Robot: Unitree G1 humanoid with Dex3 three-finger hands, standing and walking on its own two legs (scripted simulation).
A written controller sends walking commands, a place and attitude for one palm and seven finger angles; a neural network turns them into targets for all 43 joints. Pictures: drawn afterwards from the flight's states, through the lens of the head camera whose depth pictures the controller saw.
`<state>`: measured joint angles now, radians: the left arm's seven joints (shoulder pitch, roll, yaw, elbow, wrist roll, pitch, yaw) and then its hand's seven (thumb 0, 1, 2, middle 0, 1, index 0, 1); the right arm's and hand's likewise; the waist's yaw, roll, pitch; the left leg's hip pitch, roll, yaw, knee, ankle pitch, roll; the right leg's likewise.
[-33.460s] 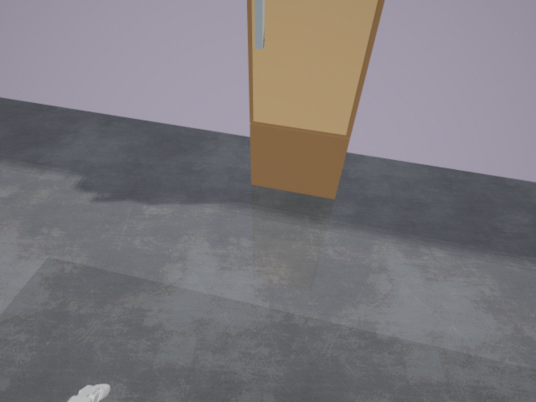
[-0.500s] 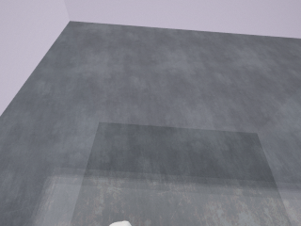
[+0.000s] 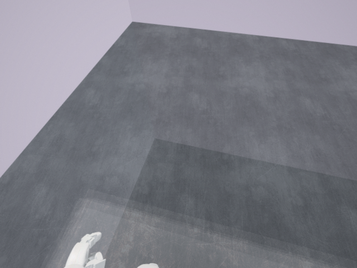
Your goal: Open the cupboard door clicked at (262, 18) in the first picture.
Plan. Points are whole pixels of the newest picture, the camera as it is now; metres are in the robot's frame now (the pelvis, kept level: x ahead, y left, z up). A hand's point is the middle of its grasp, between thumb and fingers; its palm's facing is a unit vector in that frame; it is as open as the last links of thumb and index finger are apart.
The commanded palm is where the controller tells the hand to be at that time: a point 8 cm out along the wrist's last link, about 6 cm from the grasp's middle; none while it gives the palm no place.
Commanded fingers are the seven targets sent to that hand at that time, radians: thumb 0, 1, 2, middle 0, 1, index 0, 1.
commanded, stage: turn to face it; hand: left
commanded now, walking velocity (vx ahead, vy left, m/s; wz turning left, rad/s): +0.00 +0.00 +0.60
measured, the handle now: out of the picture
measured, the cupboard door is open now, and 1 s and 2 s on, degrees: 39 39 39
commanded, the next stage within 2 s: none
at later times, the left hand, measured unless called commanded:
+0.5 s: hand out of the picture -0.04 +0.23 -0.18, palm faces +0.39 -0.88 -0.27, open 7.4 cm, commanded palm none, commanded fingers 0.00 0.90 0.90 -0.20 -0.30 -0.20 -0.30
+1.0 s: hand out of the picture +0.00 +0.16 -0.15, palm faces +0.61 -0.76 -0.22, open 7.3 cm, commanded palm none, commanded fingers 0.00 0.90 0.90 -0.20 -0.30 -0.20 -0.30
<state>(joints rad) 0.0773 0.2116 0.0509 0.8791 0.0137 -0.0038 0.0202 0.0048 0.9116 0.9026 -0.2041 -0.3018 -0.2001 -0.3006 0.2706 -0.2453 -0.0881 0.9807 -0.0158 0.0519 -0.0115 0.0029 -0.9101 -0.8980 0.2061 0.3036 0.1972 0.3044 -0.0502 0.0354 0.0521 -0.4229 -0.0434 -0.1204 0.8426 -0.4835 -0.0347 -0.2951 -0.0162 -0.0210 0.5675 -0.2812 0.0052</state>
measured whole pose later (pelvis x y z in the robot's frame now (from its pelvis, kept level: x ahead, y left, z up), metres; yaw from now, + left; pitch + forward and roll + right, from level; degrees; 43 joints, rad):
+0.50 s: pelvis +0.01 +0.00 +0.00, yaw +20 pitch +0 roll +0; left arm 0.23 0.28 0.08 0.95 0.02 0.07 0.01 0.01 0.91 0.90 -0.20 -0.30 -0.20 -0.30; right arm 0.09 -0.23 -0.05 0.87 -0.02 0.03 0.01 0.00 -0.91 -0.90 0.20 0.30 0.20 0.30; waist 0.03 -0.05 0.10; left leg -0.31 0.00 0.05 0.61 -0.31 0.03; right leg -0.45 -0.11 -0.06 1.11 -0.49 0.08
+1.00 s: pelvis +0.04 -0.04 +0.01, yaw +39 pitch +0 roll +2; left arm 0.18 0.17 0.04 0.88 0.02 0.01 0.02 0.01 0.91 0.90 -0.21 -0.30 -0.20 -0.30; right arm 0.16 -0.24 -0.08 0.94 -0.01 0.08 0.03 0.00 -0.91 -0.90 0.20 0.30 0.19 0.30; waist -0.02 -0.03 0.12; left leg -0.41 0.03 0.06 0.86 -0.47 -0.07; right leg -0.22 -0.14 -0.17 0.54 -0.32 0.02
